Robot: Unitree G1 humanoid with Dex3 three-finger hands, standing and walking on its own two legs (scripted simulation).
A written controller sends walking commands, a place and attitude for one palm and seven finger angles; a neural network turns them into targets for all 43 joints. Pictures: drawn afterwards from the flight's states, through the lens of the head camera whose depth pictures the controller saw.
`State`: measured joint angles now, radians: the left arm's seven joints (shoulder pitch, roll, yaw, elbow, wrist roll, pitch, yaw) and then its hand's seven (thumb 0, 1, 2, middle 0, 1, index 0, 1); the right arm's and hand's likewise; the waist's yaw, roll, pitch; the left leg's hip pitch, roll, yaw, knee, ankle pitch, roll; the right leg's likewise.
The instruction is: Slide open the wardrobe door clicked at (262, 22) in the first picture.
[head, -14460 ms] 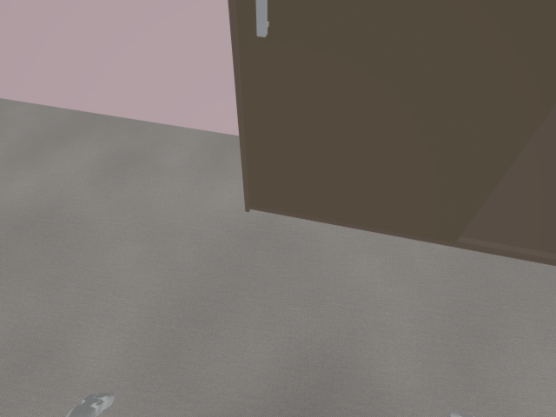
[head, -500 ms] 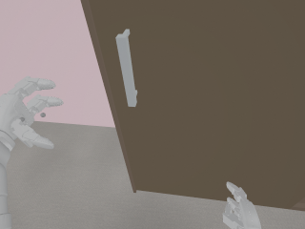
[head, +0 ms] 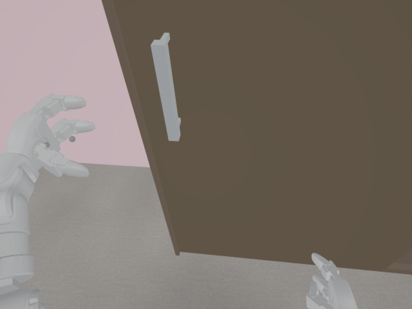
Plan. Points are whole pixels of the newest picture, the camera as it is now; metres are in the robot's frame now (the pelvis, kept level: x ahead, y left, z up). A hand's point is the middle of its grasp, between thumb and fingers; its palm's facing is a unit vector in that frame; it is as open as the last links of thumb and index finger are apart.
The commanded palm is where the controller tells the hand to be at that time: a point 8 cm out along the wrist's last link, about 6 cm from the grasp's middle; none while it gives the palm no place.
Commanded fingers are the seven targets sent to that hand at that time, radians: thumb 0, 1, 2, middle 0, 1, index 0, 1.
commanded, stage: move the hooked fingers beside the handle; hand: left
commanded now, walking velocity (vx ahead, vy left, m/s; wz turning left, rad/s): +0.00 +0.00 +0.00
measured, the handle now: (170, 91) +0.50 +0.12 +0.19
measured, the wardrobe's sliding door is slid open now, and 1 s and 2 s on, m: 0.00 0.00 0.00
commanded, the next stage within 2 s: none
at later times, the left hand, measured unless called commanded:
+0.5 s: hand (97, 123) +0.37 +0.23 +0.21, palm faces +0.00 -1.00 -0.02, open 14.0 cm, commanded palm +0.35 +0.28 +0.21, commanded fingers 0.00 -0.50 0.30 -0.30 -1.20 -0.30 -1.20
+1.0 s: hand (129, 111) +0.42 +0.19 +0.19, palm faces +0.01 -1.00 -0.02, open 14.0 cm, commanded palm +0.41 +0.24 +0.20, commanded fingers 0.00 -0.50 0.30 -0.30 -1.20 -0.30 -1.20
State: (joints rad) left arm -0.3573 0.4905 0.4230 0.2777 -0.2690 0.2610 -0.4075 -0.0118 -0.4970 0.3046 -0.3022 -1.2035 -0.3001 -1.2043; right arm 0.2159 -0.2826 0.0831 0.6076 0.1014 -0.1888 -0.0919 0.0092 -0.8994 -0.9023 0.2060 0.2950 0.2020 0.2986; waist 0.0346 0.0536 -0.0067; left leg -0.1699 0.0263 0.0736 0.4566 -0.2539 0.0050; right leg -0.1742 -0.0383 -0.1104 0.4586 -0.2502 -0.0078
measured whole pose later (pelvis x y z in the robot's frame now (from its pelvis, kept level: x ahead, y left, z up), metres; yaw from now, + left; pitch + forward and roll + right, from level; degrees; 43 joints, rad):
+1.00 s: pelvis +0.00 +0.00 +0.00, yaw -1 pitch +1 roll +0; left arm -0.67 0.39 0.29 0.61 -0.20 0.15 -0.23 -0.01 -0.50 0.30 -0.30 -1.20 -0.30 -1.20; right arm 0.28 -0.28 0.06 0.67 0.09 -0.12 -0.09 0.01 -0.90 -0.90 0.21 0.29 0.20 0.30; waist -0.02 0.04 -0.01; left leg -0.21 0.03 0.09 0.44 -0.24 0.01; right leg -0.22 -0.04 -0.09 0.45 -0.24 -0.01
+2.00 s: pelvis +0.00 +0.01 +0.00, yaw -2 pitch +1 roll +0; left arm -0.73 0.40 0.30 0.74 -0.18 0.05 -0.23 -0.01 -0.50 0.30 -0.30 -1.20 -0.30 -1.20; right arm 0.30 -0.27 0.06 0.66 0.08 -0.10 -0.09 0.01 -0.90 -0.90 0.21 0.29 0.20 0.30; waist -0.03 0.03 -0.02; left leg -0.23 0.03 0.10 0.44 -0.24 0.02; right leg -0.24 -0.03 -0.08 0.44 -0.22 0.00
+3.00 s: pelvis +0.00 +0.00 +0.00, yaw -2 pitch +0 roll +0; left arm -0.68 0.28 0.24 0.56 -0.17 0.13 -0.13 -0.01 -0.50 0.30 -0.30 -1.20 -0.30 -1.20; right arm 0.26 -0.25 0.05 0.66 0.07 -0.07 -0.06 0.01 -0.90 -0.90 0.21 0.29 0.20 0.30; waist -0.01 0.04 -0.03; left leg -0.19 0.03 0.10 0.43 -0.24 0.00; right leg -0.21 -0.02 -0.08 0.43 -0.23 -0.01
